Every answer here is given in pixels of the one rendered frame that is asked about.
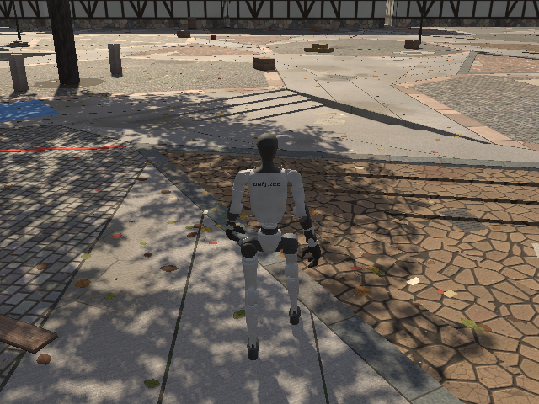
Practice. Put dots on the right robot thigh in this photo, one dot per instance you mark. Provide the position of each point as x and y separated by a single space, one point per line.
289 244

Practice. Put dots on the robot left hand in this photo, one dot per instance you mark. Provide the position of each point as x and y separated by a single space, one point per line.
236 229

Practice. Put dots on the left robot upper arm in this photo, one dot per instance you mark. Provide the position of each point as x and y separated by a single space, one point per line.
238 190

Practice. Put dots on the robot left shin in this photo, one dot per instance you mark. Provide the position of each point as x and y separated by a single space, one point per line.
251 313

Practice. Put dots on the robot right hand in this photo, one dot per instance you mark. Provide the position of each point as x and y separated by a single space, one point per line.
316 254

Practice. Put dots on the robot left forearm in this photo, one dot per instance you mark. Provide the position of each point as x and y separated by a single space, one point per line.
231 219

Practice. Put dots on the right robot upper arm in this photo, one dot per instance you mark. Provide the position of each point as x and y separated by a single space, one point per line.
297 190

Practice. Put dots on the robot right forearm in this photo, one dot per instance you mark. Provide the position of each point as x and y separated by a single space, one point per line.
307 228

